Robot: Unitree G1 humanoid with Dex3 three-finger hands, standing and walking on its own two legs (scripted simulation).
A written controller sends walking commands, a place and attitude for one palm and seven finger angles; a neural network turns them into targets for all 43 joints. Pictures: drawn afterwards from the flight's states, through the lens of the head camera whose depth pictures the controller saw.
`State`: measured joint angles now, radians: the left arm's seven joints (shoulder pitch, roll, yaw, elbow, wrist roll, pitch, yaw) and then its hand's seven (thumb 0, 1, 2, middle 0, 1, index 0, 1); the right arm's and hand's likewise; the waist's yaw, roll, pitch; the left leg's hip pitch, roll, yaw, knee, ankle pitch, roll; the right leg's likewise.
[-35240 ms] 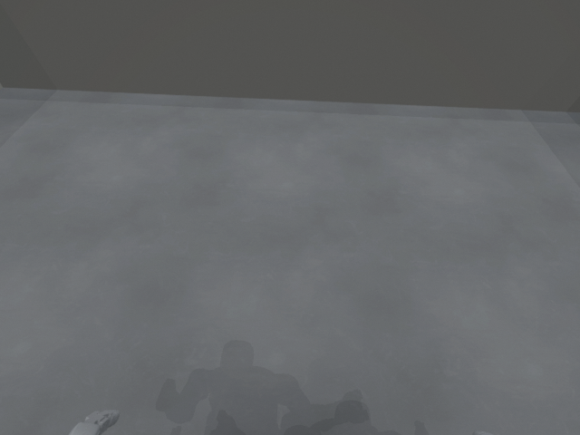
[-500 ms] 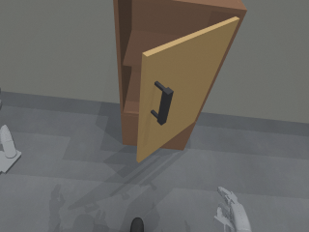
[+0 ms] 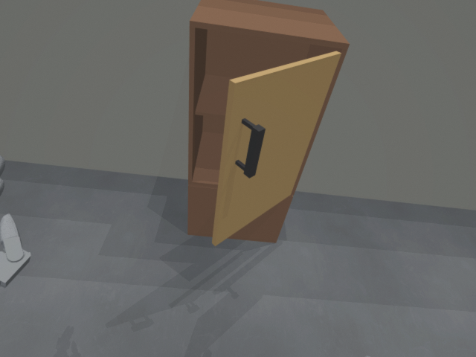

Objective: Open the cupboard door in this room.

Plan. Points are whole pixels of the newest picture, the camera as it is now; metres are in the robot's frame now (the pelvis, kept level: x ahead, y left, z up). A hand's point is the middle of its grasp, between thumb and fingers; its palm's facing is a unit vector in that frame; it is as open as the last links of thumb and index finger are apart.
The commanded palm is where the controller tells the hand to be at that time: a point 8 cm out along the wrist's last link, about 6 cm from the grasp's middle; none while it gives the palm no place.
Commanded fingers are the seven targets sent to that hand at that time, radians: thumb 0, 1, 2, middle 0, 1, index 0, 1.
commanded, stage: stop stepping back and stand still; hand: left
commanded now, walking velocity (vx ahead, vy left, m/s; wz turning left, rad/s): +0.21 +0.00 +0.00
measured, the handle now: (248, 148) +0.59 +0.03 +0.05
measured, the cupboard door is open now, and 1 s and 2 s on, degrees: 44 44 44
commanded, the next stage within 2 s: let the arm hang, fingers relaxed in 0.66 s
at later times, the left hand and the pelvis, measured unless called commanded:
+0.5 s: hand (5, 302) +0.12 +0.27 +0.16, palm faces +0.47 -0.73 -0.49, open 7.4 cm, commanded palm +0.07 +0.30 +0.18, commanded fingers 0.00 0.90 0.90 -0.20 -0.30 -0.20 -0.30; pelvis -0.07 -0.01 +0.00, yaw +1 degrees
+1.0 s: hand out of the picture +0.05 +0.22 -0.12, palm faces +0.02 -0.96 -0.30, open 7.4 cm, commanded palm none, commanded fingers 0.00 0.90 0.90 -0.20 -0.30 -0.20 -0.30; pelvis -0.07 +0.01 +0.00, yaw +3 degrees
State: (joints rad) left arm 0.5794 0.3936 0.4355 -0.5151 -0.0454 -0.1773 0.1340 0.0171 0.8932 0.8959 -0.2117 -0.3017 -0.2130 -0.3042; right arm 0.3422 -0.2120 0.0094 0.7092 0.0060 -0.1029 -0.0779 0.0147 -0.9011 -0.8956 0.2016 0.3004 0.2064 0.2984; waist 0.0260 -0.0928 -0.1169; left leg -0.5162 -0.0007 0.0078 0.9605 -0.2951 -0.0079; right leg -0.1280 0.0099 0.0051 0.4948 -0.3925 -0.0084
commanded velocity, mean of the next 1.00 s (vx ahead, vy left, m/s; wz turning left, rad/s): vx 0.08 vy -0.01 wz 0.00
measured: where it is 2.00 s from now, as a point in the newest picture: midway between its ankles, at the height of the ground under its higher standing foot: outside the picture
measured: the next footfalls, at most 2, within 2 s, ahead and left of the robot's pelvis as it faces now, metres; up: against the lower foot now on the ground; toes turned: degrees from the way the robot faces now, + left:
left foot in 0.04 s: +0.04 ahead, +0.13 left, +0.00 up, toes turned +3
right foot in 0.42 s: -0.02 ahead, -0.08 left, +0.00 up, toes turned -1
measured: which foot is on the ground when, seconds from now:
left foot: up 0.00-0.02, down 0.04-0.42, up 0.44-0.70, down 0.72-1.00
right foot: down 0.00-0.06, up 0.08-0.40, down 0.42-1.00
